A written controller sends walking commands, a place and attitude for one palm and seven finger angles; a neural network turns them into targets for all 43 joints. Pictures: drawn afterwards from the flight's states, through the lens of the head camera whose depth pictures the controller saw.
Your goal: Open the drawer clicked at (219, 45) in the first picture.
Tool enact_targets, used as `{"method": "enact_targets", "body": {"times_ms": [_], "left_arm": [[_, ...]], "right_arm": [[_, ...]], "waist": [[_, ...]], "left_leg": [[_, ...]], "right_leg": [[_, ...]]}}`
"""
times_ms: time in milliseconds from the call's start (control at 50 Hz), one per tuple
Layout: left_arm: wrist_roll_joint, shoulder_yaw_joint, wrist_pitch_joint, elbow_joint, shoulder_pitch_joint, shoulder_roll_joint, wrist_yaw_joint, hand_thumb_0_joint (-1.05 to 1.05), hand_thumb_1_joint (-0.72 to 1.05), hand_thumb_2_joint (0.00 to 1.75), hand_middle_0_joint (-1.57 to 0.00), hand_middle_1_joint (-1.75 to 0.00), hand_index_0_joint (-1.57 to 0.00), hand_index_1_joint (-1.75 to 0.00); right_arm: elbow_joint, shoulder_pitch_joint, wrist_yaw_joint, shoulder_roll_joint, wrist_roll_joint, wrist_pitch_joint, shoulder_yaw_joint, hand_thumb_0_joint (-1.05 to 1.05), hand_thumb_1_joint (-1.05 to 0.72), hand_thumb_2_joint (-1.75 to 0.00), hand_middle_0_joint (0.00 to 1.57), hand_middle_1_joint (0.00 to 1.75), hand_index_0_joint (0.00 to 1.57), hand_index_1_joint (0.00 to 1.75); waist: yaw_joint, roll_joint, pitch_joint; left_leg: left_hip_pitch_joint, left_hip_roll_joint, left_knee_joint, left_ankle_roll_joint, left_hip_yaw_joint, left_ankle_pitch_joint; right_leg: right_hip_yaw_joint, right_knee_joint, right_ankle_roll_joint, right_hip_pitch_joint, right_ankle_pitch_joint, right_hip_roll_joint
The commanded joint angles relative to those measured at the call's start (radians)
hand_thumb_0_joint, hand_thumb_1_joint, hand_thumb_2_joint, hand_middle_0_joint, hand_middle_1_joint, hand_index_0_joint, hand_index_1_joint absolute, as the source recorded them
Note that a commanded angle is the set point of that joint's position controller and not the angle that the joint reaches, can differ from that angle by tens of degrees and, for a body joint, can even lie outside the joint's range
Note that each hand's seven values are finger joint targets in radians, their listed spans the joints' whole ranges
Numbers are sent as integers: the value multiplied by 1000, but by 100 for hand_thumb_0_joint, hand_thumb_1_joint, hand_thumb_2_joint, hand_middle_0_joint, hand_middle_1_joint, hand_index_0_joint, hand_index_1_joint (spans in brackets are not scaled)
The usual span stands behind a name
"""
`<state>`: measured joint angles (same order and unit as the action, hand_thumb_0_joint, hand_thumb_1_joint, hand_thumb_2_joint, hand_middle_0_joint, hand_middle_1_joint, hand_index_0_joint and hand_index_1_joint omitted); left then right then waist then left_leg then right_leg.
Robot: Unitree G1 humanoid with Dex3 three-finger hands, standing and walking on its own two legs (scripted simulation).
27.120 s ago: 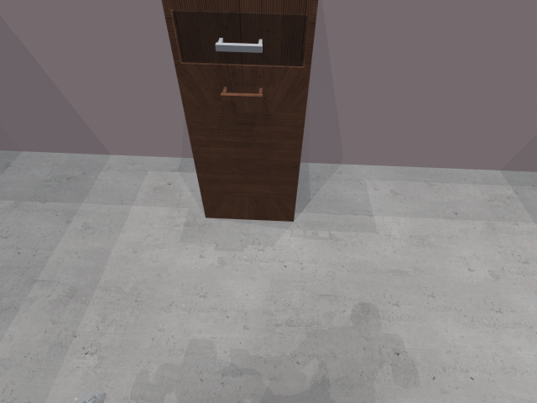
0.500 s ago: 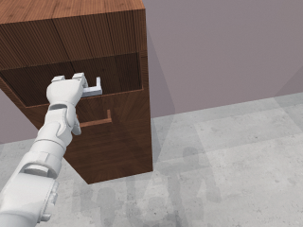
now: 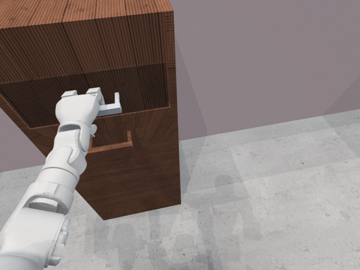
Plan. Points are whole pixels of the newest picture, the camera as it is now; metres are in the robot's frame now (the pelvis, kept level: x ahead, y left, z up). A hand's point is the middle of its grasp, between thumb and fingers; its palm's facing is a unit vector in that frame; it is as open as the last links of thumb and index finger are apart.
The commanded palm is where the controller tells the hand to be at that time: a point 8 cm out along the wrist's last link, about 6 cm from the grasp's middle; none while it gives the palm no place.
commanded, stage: close the thumb around the handle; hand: left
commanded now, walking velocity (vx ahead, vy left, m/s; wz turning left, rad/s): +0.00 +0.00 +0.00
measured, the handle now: (93, 106) +0.48 +0.22 +0.10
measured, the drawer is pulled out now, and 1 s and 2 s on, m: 0.00 0.06 0.18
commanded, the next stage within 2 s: pull the drawer open in 0.22 s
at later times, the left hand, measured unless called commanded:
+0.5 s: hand (89, 128) +0.43 +0.23 +0.07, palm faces +0.02 -0.05 -1.00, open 5.2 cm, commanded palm +0.38 +0.24 +0.13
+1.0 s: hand (88, 147) +0.37 +0.22 +0.07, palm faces +0.04 -0.10 -0.99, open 5.3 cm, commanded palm +0.32 +0.23 +0.13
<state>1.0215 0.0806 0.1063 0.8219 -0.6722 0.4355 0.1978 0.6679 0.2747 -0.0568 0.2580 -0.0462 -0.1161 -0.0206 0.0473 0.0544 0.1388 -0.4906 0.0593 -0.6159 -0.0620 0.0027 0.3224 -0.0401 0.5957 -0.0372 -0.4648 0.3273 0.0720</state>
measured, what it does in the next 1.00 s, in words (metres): stands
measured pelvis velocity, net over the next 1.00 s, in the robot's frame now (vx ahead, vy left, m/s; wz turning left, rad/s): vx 0.02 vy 0.00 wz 0.00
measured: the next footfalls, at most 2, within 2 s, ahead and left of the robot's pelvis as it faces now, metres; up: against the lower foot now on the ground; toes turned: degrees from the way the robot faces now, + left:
none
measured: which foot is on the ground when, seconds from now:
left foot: down 0.00-1.00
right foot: down 0.00-1.00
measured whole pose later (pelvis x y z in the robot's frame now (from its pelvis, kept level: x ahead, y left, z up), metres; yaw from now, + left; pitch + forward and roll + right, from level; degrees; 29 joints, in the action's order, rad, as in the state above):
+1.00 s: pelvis +0.02 +0.00 +0.00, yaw +0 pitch +8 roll +0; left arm 0.97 0.16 0.26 0.30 -0.28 0.37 0.14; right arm 0.62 0.12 -0.04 0.25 -0.04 -0.13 0.00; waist -0.02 0.07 0.13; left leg -0.37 0.07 -0.57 -0.06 0.00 0.33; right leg -0.04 0.56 -0.04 -0.34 0.34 0.06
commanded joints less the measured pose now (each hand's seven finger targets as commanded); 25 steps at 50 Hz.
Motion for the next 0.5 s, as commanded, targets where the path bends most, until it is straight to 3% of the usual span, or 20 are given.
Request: {"method": "enact_targets", "body": {"times_ms": [0, 60, 260, 280, 320, 360, 400, 480], "left_arm": [[9, -80, 35, -157, -402, 270, 35, 0, 90, 90, -40, -135, -40, -135], [8, -110, 35, -139, -408, 303, 36, 0, 90, 90, -40, -135, -40, -135], [13, -84, 10, -174, -501, 276, 57, 0, 90, 90, -40, -135, -40, -135], [17, -107, 12, -158, -475, 297, 63, 0, 90, 90, -40, -135, -40, -135], [10, -71, 16, -177, -451, 243, 64, 0, 90, 90, -40, -135, -40, -135], [9, -102, 21, -200, -395, 269, 64, 0, 90, 90, -40, -135, -40, -135], [-7, -71, 25, -286, -334, 214, 62, 0, 90, 90, -40, -135, -40, -135], [-18, -108, 61, -387, -194, 241, 54, 0, 90, 90, -40, -135, -40, -135]], "right_arm": [[-112, 1, -5, 133, -4, 35, -43, 0, -90, -90, 20, 30, 20, 30], [-109, 7, -6, 139, 1, 36, -45, 0, -90, -90, 20, 30, 20, 30], [-99, 21, -5, 135, 4, 43, -48, 0, -90, -90, 20, 30, 20, 30], [-97, 23, -5, 132, 1, 43, -49, 0, -90, -90, 20, 30, 20, 30], [-102, 17, 0, 127, 2, 47, -50, 0, -90, -90, 20, 30, 20, 30], [-106, 11, 2, 135, 5, 42, -54, 0, -90, -90, 20, 30, 20, 30], [-124, -6, 11, 127, 2, 46, -57, 0, -90, -90, 20, 30, 20, 30], [-141, -48, 18, 132, -2, 41, -52, 0, -90, -90, 20, 30, 20, 30]], "waist": [[-22, -35, 299], [-23, -57, 307], [-7, -19, 337], [-19, -27, 337], [-19, -11, 346], [-33, -19, 378], [-45, 10, 400], [-64, -33, 364]], "left_leg": [[167, -28, 33, 10, 5, -404], [168, -30, 33, 8, 10, -396], [195, -31, 23, 10, 17, -418], [190, -32, 25, 11, 20, -418], [206, -30, 19, 10, 15, -434], [218, -33, 20, 14, 20, -481], [260, -38, 14, 14, 21, -546], [242, -39, 24, 13, 23, -577]], "right_leg": [[23, -45, -4, 154, -367, -21], [22, -50, -6, 157, -351, -19], [22, -40, -8, 131, -349, -18], [25, -34, -9, 134, -343, -17], [25, -35, -9, 133, -359, -17], [23, -32, -11, 162, -388, -16], [25, -28, -9, 165, -417, -15], [23, -35, -5, 209, -457, -16]]}}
